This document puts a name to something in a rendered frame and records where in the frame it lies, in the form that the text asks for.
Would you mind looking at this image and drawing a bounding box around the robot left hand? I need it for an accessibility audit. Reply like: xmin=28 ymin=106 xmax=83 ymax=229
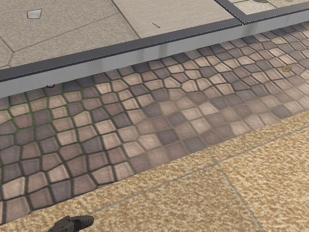
xmin=45 ymin=215 xmax=95 ymax=232

